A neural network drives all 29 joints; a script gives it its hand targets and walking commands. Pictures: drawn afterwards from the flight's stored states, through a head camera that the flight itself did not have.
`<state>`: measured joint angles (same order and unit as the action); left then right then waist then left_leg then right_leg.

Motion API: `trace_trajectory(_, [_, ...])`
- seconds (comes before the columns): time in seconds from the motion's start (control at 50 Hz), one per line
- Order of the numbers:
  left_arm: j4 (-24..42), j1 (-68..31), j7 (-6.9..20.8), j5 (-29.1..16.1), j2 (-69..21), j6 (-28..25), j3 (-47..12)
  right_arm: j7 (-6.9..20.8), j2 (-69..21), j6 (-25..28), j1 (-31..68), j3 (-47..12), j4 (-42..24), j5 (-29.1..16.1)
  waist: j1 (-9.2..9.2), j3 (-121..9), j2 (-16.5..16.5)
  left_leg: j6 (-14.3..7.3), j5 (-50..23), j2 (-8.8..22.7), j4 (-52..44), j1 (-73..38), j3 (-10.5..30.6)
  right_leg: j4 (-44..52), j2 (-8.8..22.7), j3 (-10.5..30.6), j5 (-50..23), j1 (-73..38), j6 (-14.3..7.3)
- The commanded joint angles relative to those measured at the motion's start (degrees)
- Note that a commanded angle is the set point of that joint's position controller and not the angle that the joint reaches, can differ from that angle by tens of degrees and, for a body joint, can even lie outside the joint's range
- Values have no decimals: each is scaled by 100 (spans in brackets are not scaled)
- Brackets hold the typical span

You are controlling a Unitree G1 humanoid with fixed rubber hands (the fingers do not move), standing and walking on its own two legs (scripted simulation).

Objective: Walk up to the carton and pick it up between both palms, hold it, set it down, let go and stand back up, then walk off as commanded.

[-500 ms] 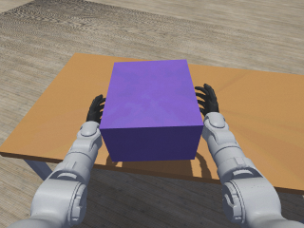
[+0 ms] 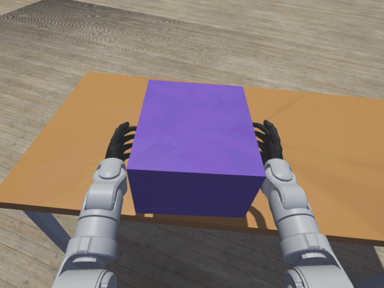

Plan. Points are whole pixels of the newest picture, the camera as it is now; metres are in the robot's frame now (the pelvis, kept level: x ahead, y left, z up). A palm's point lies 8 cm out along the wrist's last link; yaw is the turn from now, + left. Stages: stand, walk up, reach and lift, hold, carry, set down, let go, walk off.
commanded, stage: reach and lift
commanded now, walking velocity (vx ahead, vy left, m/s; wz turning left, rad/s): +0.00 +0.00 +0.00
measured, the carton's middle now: (193, 144) +0.42 -0.02 +0.08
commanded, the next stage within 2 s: hold in 1.12 s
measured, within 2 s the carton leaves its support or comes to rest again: neither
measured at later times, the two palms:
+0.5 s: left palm (109, 154) +0.36 +0.16 +0.12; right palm (272, 153) +0.35 -0.17 +0.13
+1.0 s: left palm (113, 147) +0.36 +0.15 +0.13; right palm (278, 148) +0.35 -0.18 +0.14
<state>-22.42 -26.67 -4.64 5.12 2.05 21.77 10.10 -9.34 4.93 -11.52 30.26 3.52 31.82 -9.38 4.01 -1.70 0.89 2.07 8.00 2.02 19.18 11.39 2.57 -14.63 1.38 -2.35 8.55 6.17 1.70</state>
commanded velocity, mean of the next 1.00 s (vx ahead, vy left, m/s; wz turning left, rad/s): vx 0.00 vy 0.00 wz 0.00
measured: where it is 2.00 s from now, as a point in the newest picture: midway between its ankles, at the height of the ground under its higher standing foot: outside the picture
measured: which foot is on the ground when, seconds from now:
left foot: down 0.00-1.00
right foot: down 0.00-1.00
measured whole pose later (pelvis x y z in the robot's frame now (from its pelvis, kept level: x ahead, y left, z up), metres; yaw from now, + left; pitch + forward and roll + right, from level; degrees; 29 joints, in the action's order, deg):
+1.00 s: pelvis +0.00 +0.00 +0.00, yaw -1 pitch -4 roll -1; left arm -9.4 -27.3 0.5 13.5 -0.7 34.1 14.7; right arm -9.0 4.4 -17.3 31.7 3.2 26.4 -8.5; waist 5.1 1.1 2.6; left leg 2.0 8.2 2.1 17.8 5.2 1.9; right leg -14.6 1.4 -1.7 9.3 0.9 1.6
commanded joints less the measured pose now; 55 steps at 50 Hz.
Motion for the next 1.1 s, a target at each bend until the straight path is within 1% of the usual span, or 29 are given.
trace_trajectory(0.0, [1949, -4504, 1016, -401, -3484, -394, -2639, 926, -3294, 296, 4359, -2357, -2134, -131, 57, -3110, -229, 227, -1874, -519, 125, -1782, -191, -48, -547, -84, -1459, -569, 126])
trace_trajectory(0.04, [1907, -4472, 1075, -311, -3450, -296, -2492, 940, -3342, 240, 4452, -2356, -2177, -110, 6, -3014, -120, 151, -1598, -536, 56, -1647, -240, -64, -521, -71, -1412, -665, 150])
trace_trajectory(0.08, [1899, -4445, 1128, -261, -3382, -213, -2392, 943, -3399, 203, 4469, -2360, -2170, -60, -7, -2886, -21, 92, -1410, -551, -17, -1523, -285, -86, -491, -56, -1439, -762, 170])
trace_trajectory(0.12, [1743, -4439, 1190, -148, -3260, -136, -2210, 952, -3452, 146, 4458, -2306, -2002, 19, -44, -2566, 64, 34, -1116, -570, -126, -1336, -337, -79, -458, -40, -1322, -786, 190])
trace_trajectory(0.16, [1634, -4352, 1271, -20, -3153, -57, -2015, 942, -3523, 109, 4394, -2286, -1872, 76, -60, -2348, 171, -27, -979, -598, -198, -1226, -404, -89, -407, -31, -1389, -903, 224])
trace_trajectory(0.2, [1588, -4262, 1367, 72, -3083, 8, -1886, 921, -3525, 104, 4365, -2269, -1793, 101, -74, -2258, 212, -56, -972, -613, -233, -1197, -446, -109, -388, -34, -1520, -1015, 249])
trace_trajectory(0.24, [1638, -4128, 1440, 142, -3060, 80, -1850, 895, -3501, 124, 4345, -2306, -1859, 60, -80, -2259, 184, -54, -1135, -631, -213, -1252, -481, -134, -372, -35, -1742, -1138, 264])
trace_trajectory(0.26, [1564, -4097, 1478, 207, -3015, 115, -1800, 884, -3441, 121, 4263, -2232, -1761, 127, -24, -2095, 143, -39, -1124, -628, -237, -1290, -481, -102, -360, -58, -1690, -1098, 267])
trace_trajectory(0.28, [1624, -4100, 1504, 215, -3033, 141, -1803, 881, -3424, 140, 4305, -2232, -1807, 105, -28, -2127, 115, -32, -1202, -617, -222, -1333, -481, -105, -373, -77, -1669, -1099, 254])
trace_trajectory(0.3, [1743, -4125, 1519, 203, -3069, 159, -1847, 880, -3400, 154, 4296, -2220, -1821, 95, 11, -2174, 81, -9, -1301, -606, -217, -1441, -474, -96, -383, -101, -1717, -1090, 249])
trace_trajectory(0.34, [1817, -4157, 1525, 192, -3093, 181, -1931, 884, -3332, 208, 4371, -2229, -1882, 81, 11, -2193, -10, 20, -1394, -589, -191, -1567, -468, -63, -402, -137, -1592, -1009, 230])
trace_trajectory(0.36, [1837, -4227, 1528, 164, -3105, 188, -1990, 883, -3309, 231, 4384, -2181, -1894, 98, 69, -2216, -58, 52, -1445, -578, -173, -1624, -460, -48, -411, -168, -1543, -960, 215])
trace_trajectory(0.38, [2049, -4309, 1501, 98, -3169, 192, -2135, 895, -3296, 264, 4426, -2176, -1997, 80, 93, -2336, -149, 100, -1634, -550, -121, -1764, -431, -63, -445, -202, -1535, -899, 186])
trace_trajectory(0.44, [2192, -4419, 1443, 1, -3226, 198, -2339, 917, -3203, 318, 4470, -2144, -2094, 78, 163, -2440, -264, 168, -1790, -506, -34, -1976, -384, -1, -477, -267, -1301, -713, 143])
trace_trajectory(0.48, [2225, -4470, 1396, -61, -3279, 235, -2443, 937, -3117, 322, 4531, -2086, -2157, 58, 203, -2458, -345, 200, -1783, -469, 4, -2069, -347, 32, -502, -306, -1066, -539, 106])
trace_trajectory(0.5, [2249, -4511, 1373, -81, -3301, 246, -2522, 956, -3061, 332, 4553, -2043, -2125, 69, 254, -2493, -391, 228, -1795, -462, 18, -2115, -327, 57, -508, -328, -978, -482, 92])
trace_trajectory(0.52, [2253, -4491, 1346, -106, -3339, 268, -2582, 972, -3036, 339, 4591, -2037, -2148, 63, 251, -2508, -432, 243, -1815, -450, 33, -2141, -308, 59, -514, -333, -928, -429, 75])
trace_trajectory(0.58, [2244, -4452, 1312, -87, -3348, 334, -2565, 998, -2949, 299, 4535, -1970, -2099, 73, 279, -2494, -408, 259, -1774, -431, 35, -2150, -278, 80, -523, -357, -787, -372, 55])
trace_trajectory(0.62, [2278, -4382, 1295, -86, -3338, 378, -2568, 1009, -2908, 284, 4506, -2008, -2140, 27, 272, -2593, -385, 256, -1840, -441, 66, -2161, -280, 67, -515, -354, -885, -447, 65])
trace_trajectory(0.66, [2310, -4306, 1297, -56, -3302, 440, -2530, 1011, -2883, 257, 4520, -2040, -2156, -35, 244, -2628, -358, 244, -1930, -444, 85, -2189, -285, 53, -510, -334, -991, -510, 69])
trace_trajectory(0.74, [2233, -4216, 1333, 78, -3156, 558, -2304, 1003, -2852, 157, 4515, -2088, -2035, -110, 145, -2360, -265, 193, -1849, -465, 20, -2062, -319, 64, -503, -310, -1015, -575, 74])
trace_trajectory(0.78, [2338, -4211, 1346, 74, -3144, 599, -2286, 987, -2888, 141, 4555, -2134, -2124, -178, 93, -2396, -229, 182, -1865, -481, 24, -2054, -354, 52, -500, -294, -1086, -656, 76])
trace_trajectory(0.82, [2455, -4214, 1362, 45, -3118, 632, -2299, 967, -2917, 120, 4567, -2212, -2256, -237, 78, -2507, -208, 180, -2057, -486, 64, -2097, -344, 20, -504, -280, -1261, -709, 85])
trace_trajectory(0.86, [2477, -4240, 1367, 59, -3044, 667, -2276, 946, -2926, 91, 4640, -2268, -2332, -274, 33, -2480, -188, 155, -2031, -502, 62, -2068, -365, 18, -492, -251, -1315, -752, 95])
trace_trajectory(0.9, [2497, -4195, 1394, 68, -3011, 713, -2253, 912, -2936, 58, 4656, -2317, -2421, -307, 36, -2457, -143, 134, -2055, -519, 57, -2038, -383, 16, -479, -235, -1465, -809, 108])
trace_trajectory(0.92, [2502, -4153, 1410, 84, -2965, 729, -2201, 890, -2966, 33, 4643, -2376, -2458, -329, 6, -2436, -66, 109, -2035, -538, 58, -1997, -392, 2, -467, -214, -1563, -874, 121])
trace_trajectory(0.96, [2619, -4137, 1442, 63, -2941, 760, -2234, 846, -2961, -6, 4617, -2427, -2608, -363, 32, -2485, -48, 104, -2031, -558, 58, -1960, -403, -12, -458, -194, -1704, -976, 138])
trace_trajectory(0.98, [2709, -4196, 1454, 19, -2965, 762, -2293, 828, -2966, -31, 4573, -2422, -2614, -357, 81, -2557, -63, 123, -2040, -561, 59, -1979, -396, -24, -463, -201, -1749, -995, 139])
trace_trajectory(1.08, [2926, -4155, 1501, -18, -2925, 868, -2370, 759, -2944, -169, 4505, -2474, -2784, -438, 114, -2550, -120, 126, -2085, -566, 63, -2005, -373, -22, -467, -198, -1809, -964, 153])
